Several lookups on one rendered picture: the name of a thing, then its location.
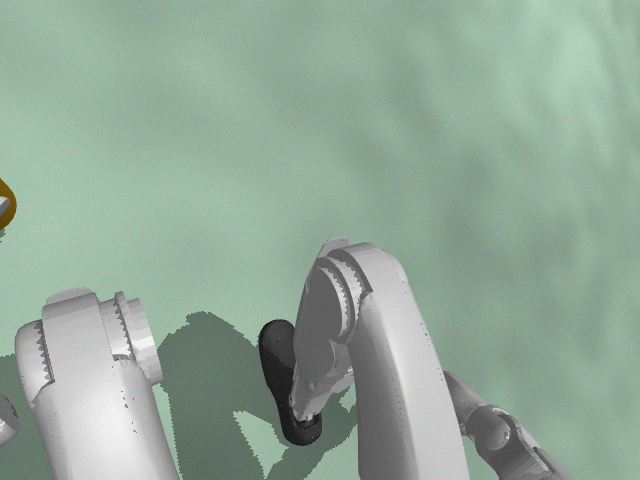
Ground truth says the bottle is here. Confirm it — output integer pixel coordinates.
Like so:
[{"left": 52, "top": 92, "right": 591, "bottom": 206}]
[{"left": 0, "top": 178, "right": 17, "bottom": 230}]

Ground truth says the right robot foot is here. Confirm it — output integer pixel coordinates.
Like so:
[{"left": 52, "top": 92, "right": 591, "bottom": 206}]
[{"left": 259, "top": 319, "right": 322, "bottom": 446}]

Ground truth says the left robot arm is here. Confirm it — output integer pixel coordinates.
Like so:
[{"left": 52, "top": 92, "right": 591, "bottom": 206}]
[{"left": 0, "top": 392, "right": 20, "bottom": 451}]

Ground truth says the right robot hand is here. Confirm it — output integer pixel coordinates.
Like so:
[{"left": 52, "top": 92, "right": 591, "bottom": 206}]
[{"left": 443, "top": 371, "right": 489, "bottom": 437}]

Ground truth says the right robot arm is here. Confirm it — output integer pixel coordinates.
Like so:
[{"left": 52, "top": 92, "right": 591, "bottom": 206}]
[{"left": 465, "top": 405, "right": 573, "bottom": 480}]

